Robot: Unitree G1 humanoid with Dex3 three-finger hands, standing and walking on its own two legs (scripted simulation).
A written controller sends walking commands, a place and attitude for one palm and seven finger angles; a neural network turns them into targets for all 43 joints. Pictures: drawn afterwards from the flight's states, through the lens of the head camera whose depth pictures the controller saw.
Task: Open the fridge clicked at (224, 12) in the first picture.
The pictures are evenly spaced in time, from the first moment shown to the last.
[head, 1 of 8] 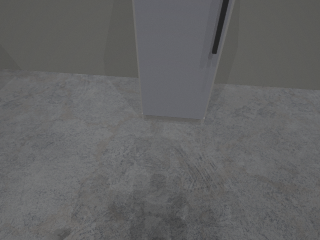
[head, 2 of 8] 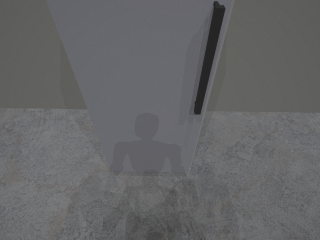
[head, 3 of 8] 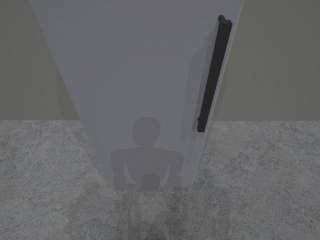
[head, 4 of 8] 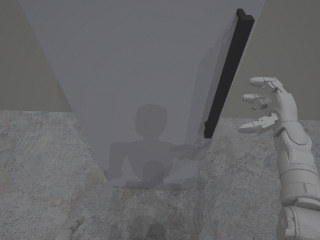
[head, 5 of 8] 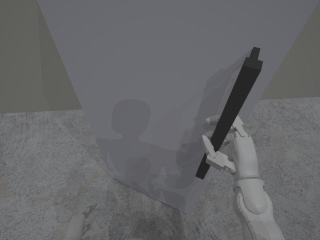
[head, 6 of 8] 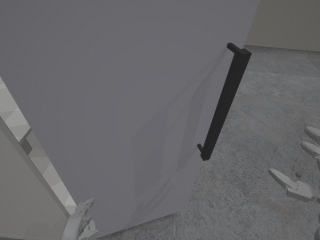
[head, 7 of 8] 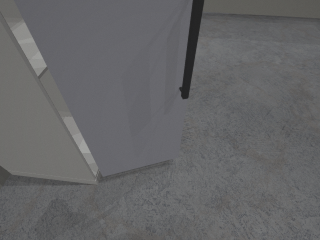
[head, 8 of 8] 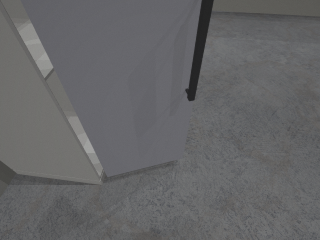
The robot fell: no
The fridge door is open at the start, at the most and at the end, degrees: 0 71 67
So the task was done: yes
